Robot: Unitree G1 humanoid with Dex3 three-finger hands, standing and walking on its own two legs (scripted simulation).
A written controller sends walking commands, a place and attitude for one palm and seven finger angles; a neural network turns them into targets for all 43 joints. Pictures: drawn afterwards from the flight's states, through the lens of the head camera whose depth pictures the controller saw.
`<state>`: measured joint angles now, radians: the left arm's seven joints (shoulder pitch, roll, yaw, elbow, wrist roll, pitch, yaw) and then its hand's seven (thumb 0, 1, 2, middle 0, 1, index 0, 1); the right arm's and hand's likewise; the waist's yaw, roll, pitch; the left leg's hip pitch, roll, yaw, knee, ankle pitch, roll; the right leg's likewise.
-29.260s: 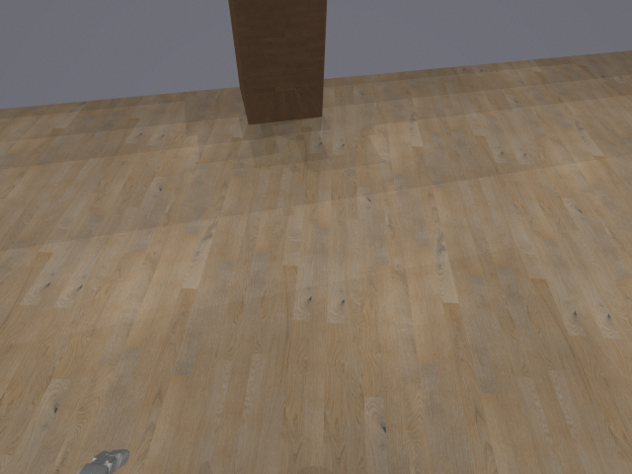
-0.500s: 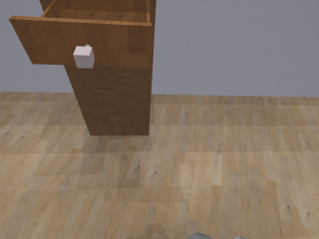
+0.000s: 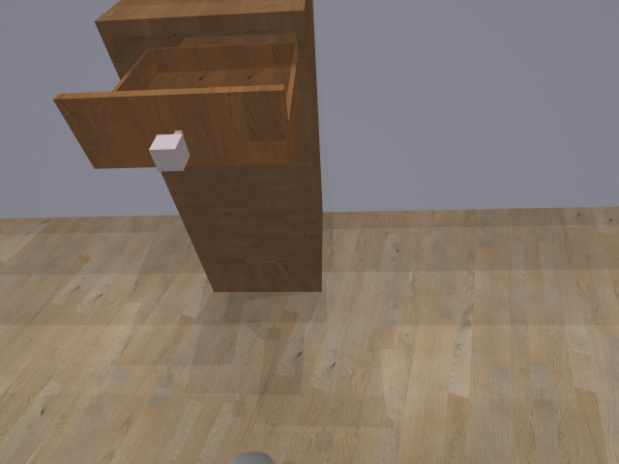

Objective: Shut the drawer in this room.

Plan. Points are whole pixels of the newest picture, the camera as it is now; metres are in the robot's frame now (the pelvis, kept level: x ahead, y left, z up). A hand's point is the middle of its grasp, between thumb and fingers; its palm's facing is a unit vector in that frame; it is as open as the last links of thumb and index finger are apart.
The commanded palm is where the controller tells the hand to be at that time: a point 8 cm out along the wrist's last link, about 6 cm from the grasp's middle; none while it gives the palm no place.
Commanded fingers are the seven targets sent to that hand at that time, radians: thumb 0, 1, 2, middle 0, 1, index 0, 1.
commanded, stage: take the last steps up to it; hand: left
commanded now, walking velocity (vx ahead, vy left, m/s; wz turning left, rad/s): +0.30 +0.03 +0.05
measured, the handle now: (173, 145) +0.58 +0.26 +0.12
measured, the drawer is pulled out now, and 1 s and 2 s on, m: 0.26 0.26 0.26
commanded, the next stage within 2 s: come to a stop and stand still in 0.54 s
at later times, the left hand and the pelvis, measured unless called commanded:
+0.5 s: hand out of the picture +0.16 +0.26 -0.18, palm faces +0.06 -0.98 -0.17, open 7.4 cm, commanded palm none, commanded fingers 0.00 0.90 0.90 -0.20 -0.30 -0.20 -0.30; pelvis +0.15 +0.08 -0.01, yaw -1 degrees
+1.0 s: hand (204, 354) +0.34 +0.23 -0.17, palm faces +0.03 -0.96 -0.26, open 7.2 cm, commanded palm none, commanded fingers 0.00 0.90 0.90 -0.20 -0.30 -0.20 -0.30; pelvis +0.24 +0.04 -0.01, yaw +0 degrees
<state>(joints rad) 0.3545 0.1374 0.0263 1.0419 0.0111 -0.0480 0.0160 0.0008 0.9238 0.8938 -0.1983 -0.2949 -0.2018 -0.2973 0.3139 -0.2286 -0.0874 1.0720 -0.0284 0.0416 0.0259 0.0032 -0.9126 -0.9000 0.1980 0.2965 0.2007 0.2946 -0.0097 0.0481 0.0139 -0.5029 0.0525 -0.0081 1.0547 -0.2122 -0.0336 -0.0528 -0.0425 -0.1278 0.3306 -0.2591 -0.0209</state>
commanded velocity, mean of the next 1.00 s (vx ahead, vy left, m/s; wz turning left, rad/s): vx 0.04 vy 0.03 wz -0.02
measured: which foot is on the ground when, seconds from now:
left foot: up 0.00-0.24, down 0.26-0.76, up 0.78-1.00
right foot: down 0.00-0.26, up 0.28-0.72, down 0.74-1.00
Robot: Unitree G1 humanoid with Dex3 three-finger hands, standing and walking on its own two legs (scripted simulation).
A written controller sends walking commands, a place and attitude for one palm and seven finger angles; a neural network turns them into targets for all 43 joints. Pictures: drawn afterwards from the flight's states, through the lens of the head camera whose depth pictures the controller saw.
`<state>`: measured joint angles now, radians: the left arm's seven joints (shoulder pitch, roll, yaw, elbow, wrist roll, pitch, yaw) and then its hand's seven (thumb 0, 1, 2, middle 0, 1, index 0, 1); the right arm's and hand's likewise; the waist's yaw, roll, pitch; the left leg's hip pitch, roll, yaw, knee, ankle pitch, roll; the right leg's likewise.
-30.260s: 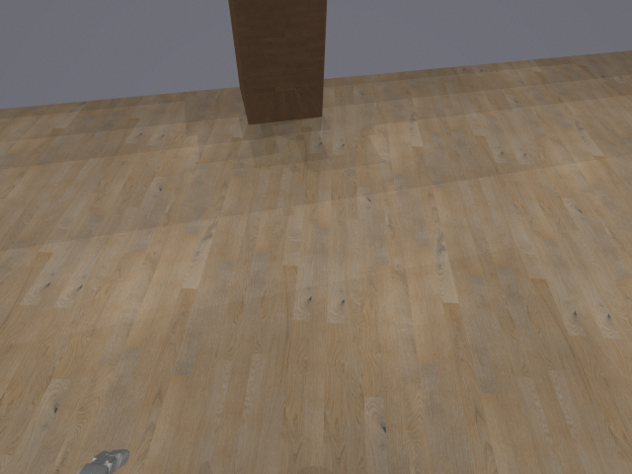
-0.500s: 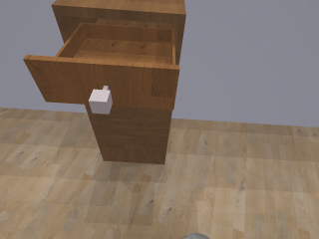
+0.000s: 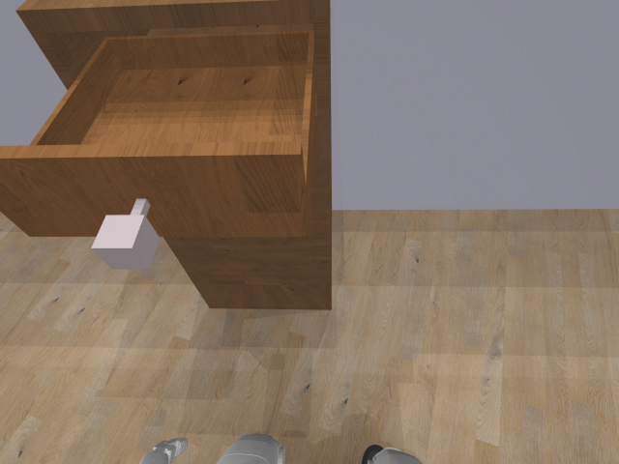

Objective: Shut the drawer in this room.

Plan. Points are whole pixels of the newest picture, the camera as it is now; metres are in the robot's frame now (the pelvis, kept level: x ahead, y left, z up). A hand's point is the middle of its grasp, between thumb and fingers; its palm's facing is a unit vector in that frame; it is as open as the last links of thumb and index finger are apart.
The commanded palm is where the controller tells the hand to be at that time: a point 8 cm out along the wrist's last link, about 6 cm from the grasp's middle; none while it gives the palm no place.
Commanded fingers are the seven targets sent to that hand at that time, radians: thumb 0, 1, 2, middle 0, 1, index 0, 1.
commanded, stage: come to a stop and stand still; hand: left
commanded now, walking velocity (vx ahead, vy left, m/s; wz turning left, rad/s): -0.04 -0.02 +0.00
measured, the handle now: (133, 227) +0.34 +0.22 +0.13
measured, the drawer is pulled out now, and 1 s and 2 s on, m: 0.26 0.26 0.26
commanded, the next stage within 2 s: look again from close up in 1.58 s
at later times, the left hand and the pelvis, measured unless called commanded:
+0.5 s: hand out of the picture -0.03 +0.25 -0.15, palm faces +0.01 -0.96 -0.29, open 7.4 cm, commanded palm none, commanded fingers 0.00 0.90 0.90 -0.20 -0.30 -0.20 -0.30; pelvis -0.04 +0.05 -0.01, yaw -3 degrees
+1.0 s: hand out of the picture +0.01 +0.22 -0.16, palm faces +0.02 -0.98 -0.20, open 7.3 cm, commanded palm none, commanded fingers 0.00 0.90 0.90 -0.20 -0.30 -0.20 -0.30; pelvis -0.02 +0.05 +0.01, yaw -3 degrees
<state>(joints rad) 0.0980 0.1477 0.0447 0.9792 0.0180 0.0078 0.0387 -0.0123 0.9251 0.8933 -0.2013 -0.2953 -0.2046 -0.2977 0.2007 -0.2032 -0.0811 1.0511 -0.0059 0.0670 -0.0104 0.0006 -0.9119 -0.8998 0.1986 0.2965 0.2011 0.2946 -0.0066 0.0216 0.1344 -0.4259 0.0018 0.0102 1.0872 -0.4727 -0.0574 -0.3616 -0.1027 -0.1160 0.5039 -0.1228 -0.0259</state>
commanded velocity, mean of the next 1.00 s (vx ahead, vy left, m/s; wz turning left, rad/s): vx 0.06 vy -0.04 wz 0.00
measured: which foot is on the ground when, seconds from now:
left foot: up 0.00-0.14, down 0.16-0.52, up 0.54-0.86, down 0.88-1.00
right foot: down 0.00-0.16, up 0.18-0.48, down 0.50-1.00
